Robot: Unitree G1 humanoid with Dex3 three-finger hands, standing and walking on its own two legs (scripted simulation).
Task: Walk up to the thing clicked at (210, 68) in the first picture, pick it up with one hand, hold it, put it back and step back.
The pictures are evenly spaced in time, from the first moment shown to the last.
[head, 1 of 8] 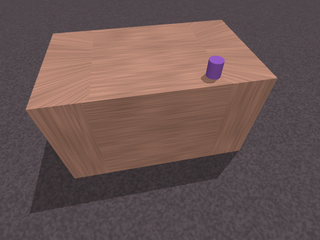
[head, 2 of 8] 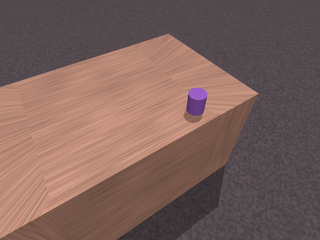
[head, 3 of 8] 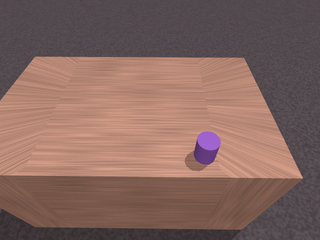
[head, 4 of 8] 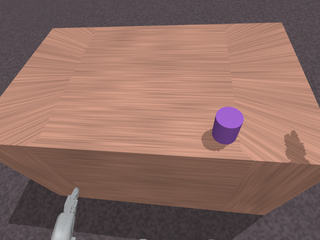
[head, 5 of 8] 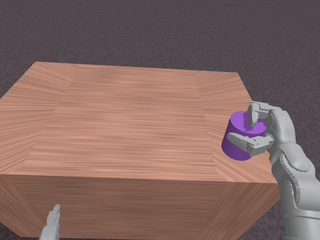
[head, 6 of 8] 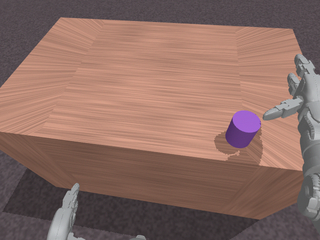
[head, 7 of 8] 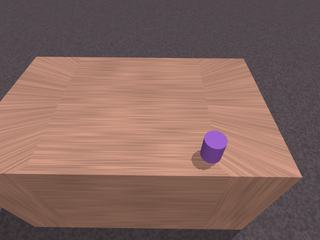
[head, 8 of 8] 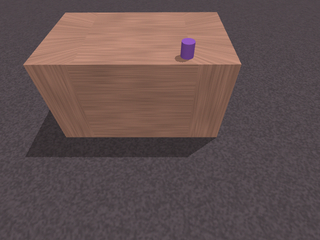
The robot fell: no
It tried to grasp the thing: yes
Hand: right
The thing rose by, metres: 0.23
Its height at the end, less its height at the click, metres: +0.00
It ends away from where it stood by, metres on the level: 0.02
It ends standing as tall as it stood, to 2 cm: yes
